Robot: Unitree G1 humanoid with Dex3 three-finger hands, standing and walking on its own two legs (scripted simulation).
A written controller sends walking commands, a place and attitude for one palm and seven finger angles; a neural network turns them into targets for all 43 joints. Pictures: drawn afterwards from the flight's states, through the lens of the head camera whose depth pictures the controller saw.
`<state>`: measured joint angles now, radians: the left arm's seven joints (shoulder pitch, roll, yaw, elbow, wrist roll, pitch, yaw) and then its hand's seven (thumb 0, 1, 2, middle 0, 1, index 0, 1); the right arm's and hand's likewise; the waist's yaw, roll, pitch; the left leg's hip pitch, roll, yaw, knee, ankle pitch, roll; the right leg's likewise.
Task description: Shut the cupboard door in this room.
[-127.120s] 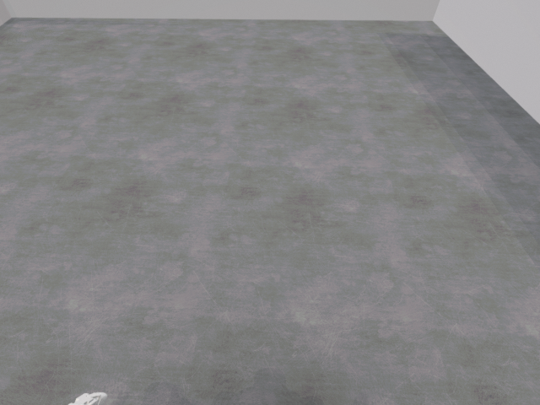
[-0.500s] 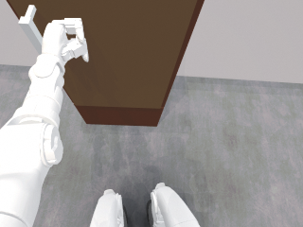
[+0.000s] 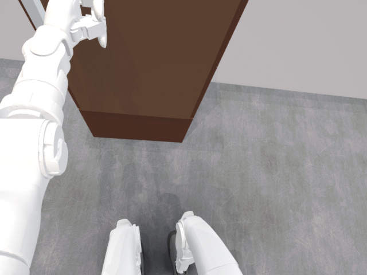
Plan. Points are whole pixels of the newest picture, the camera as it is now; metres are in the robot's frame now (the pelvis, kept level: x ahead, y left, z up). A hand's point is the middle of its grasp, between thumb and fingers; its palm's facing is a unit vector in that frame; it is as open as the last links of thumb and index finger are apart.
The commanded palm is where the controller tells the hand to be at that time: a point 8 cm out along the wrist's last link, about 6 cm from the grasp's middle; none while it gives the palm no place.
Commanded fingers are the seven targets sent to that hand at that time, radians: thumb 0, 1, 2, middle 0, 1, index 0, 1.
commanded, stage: pull the fist back off the door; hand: left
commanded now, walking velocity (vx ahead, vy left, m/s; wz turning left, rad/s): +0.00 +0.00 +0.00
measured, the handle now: (43, 13) +0.61 +0.18 +0.10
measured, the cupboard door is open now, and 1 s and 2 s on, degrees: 0 0 0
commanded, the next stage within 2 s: draw the hand back to the body in 0.90 s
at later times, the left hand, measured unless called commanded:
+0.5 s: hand (115, 23) +0.58 +0.06 +0.10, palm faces +0.17 -0.98 -0.05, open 3.2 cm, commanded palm +0.55 +0.08 +0.10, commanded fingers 0.00 0.90 0.90 -1.30 -1.50 -1.30 -1.50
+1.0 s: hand (119, 45) +0.54 +0.06 +0.09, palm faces +0.17 -0.99 -0.03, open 3.1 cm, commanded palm +0.50 +0.09 +0.10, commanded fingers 0.00 0.90 0.90 -1.30 -1.50 -1.30 -1.50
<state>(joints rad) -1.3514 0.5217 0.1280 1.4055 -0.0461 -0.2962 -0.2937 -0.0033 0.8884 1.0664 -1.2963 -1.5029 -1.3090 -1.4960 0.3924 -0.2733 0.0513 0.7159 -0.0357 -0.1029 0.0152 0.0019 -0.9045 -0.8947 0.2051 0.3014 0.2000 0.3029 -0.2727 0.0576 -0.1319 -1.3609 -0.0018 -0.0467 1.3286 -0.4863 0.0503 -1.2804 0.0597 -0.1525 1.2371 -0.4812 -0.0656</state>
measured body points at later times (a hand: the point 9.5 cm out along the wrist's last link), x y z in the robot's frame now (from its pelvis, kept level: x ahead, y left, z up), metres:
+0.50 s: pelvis -0.01 +0.00 +0.01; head +0.15 +0.02 +0.42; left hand +0.57 +0.11 +0.11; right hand -0.09 -0.23 -0.09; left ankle +0.06 +0.09 -0.61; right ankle +0.05 -0.09 -0.61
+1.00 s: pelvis +0.05 -0.02 +0.05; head +0.18 -0.01 +0.48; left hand +0.53 +0.11 +0.10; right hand +0.09 -0.27 -0.08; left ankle +0.06 +0.09 -0.61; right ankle +0.05 -0.09 -0.61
